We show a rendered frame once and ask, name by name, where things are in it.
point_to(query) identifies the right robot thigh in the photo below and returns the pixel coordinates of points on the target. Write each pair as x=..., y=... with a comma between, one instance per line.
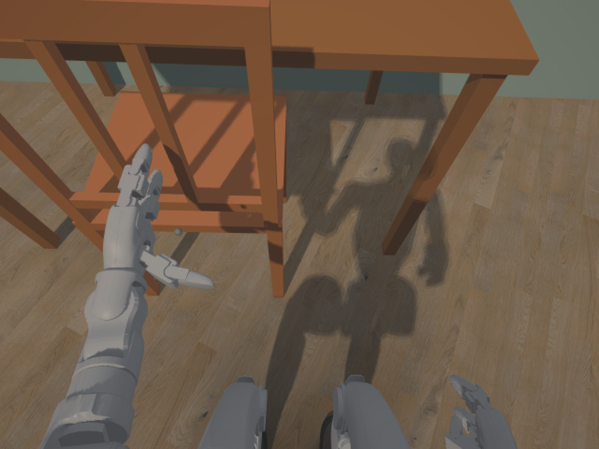
x=361, y=411

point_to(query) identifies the robot right hand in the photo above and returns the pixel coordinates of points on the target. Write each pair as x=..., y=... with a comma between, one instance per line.
x=488, y=429

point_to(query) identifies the robot left forearm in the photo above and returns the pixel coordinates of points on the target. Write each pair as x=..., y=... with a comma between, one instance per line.
x=98, y=404

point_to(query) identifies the robot left hand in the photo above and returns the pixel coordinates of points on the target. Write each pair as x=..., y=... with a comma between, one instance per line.
x=129, y=225

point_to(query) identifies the robot right shin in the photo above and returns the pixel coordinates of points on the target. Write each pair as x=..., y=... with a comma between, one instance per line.
x=342, y=441

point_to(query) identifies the chair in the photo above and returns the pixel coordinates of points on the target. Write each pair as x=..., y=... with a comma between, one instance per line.
x=222, y=156

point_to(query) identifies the table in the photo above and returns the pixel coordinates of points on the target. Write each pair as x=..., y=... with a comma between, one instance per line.
x=483, y=38

